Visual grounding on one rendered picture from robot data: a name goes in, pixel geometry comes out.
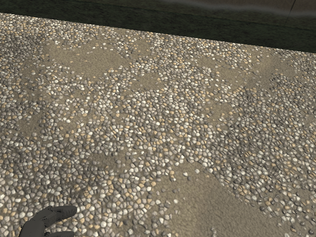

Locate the left robot hand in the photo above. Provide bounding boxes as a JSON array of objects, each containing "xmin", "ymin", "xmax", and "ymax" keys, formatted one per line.
[{"xmin": 18, "ymin": 205, "xmax": 77, "ymax": 237}]

